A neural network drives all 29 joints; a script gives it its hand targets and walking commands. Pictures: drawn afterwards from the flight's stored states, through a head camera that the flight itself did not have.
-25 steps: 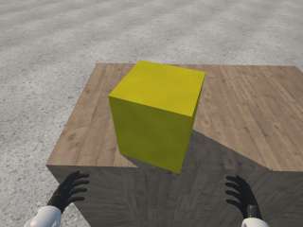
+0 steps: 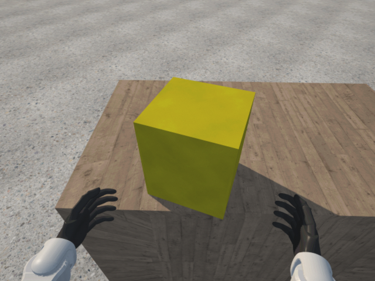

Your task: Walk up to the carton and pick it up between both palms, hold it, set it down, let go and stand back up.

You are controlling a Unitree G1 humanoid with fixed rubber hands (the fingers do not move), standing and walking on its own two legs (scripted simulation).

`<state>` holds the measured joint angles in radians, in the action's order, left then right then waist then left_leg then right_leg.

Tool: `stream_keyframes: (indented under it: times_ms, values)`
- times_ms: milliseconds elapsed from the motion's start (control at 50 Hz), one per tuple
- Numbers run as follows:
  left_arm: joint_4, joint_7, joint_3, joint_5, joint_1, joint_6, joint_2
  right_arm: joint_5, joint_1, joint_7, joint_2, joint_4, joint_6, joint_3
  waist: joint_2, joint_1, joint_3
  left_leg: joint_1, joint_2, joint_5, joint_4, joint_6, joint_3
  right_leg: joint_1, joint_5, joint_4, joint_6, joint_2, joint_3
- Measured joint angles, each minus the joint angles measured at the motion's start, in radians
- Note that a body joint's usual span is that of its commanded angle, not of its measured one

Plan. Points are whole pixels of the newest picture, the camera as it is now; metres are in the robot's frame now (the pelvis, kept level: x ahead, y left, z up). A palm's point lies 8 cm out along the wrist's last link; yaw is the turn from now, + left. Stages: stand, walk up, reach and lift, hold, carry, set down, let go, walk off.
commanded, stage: reach and lift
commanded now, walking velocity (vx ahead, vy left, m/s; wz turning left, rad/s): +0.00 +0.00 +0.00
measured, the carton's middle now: (197, 146) +0.42 -0.01 +0.07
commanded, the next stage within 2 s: none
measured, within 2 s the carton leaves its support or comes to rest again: neither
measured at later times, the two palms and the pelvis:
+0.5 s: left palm (89, 183) +0.28 +0.21 +0.11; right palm (301, 204) +0.24 -0.19 +0.11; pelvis +0.03 +0.00 +0.00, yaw +0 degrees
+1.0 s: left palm (92, 143) +0.33 +0.21 +0.16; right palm (297, 164) +0.30 -0.19 +0.15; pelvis +0.02 +0.00 +0.00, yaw +0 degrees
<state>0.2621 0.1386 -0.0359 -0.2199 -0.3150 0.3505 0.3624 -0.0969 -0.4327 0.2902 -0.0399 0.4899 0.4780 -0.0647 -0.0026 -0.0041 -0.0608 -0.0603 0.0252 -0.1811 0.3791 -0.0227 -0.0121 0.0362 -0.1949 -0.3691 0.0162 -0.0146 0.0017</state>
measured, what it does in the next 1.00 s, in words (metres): stands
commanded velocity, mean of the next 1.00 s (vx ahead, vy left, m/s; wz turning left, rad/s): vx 0.00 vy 0.00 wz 0.00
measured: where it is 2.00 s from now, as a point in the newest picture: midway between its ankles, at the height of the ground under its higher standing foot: outside the picture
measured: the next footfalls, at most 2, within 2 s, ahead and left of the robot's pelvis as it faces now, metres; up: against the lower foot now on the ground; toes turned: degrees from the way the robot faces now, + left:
none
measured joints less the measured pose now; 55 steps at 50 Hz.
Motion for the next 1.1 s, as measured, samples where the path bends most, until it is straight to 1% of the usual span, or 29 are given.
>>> stream_keyframes:
  times_ms: [140,200,340,480,680,780,920,1000,1100]
  values:
    - [0.008,0.001,-0.004,-0.003,0.027,0.003,0.000,-0.012,0.000,0.007,0.003,0.017,0.025,0.011,0.000,0.000,0.006,-0.001,0.000,-0.009,0.000,0.000,0.000,0.000,-0.007,0.003,0.000,0.000,0.000]
    - [0.011,0.001,-0.004,-0.011,0.052,0.020,0.001,-0.019,0.000,0.008,0.003,0.021,0.042,0.023,0.000,0.000,0.007,-0.001,0.000,-0.014,0.000,0.000,0.000,0.000,-0.012,0.003,0.000,0.000,0.000]
    - [0.013,0.001,-0.004,-0.017,0.144,0.080,0.001,-0.031,0.062,0.010,-0.010,0.028,0.068,0.040,0.000,0.000,0.011,-0.001,0.000,-0.025,0.000,0.000,0.000,0.000,-0.023,0.003,0.000,0.000,0.000]
    - [0.013,0.010,-0.021,-0.017,0.229,0.158,0.001,-0.059,0.161,0.028,-0.046,0.028,0.098,0.050,0.000,0.000,0.011,-0.002,0.000,-0.034,0.000,0.000,0.001,0.000,-0.029,0.006,0.001,0.000,-0.001]
    - [0.013,0.021,-0.049,-0.017,0.339,0.243,0.001,-0.092,0.284,0.045,-0.073,0.025,0.131,0.072,0.000,0.000,0.012,-0.004,0.000,-0.037,0.000,0.000,0.002,0.000,-0.030,0.010,0.004,0.000,-0.003]
    - [-0.014,0.025,-0.049,-0.017,0.425,0.282,0.001,-0.099,0.373,0.050,-0.081,-0.034,0.156,0.104,0.000,0.000,0.014,-0.004,0.000,-0.034,0.000,0.000,0.002,0.000,-0.027,0.010,0.004,0.000,-0.003]
    - [-0.109,0.029,-0.049,-0.017,0.549,0.327,0.006,-0.107,0.485,0.057,-0.089,-0.131,0.176,0.117,0.000,0.001,0.018,-0.004,0.000,-0.029,0.000,0.000,0.002,0.000,-0.022,0.010,0.004,0.000,-0.003]
    - [-0.170,0.029,-0.049,-0.017,0.614,0.338,0.022,-0.111,0.555,0.058,-0.089,-0.195,0.182,0.118,0.000,0.006,0.018,-0.004,0.000,-0.028,0.000,0.000,0.002,0.000,-0.020,0.010,0.004,0.000,-0.003]
    - [-0.217,0.029,-0.049,-0.017,0.681,0.345,0.043,-0.114,0.630,0.059,-0.089,-0.251,0.184,0.126,0.000,0.019,0.023,-0.005,0.000,-0.027,0.000,0.000,0.002,0.000,-0.017,0.014,0.005,0.000,-0.003]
